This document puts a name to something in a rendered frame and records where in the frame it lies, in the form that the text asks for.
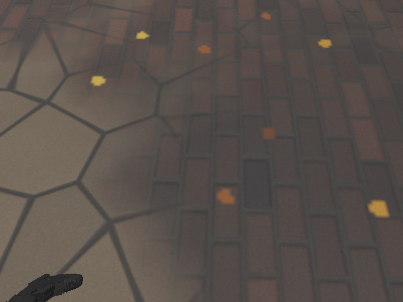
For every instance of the left robot hand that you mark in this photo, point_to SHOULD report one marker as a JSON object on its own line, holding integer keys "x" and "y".
{"x": 46, "y": 287}

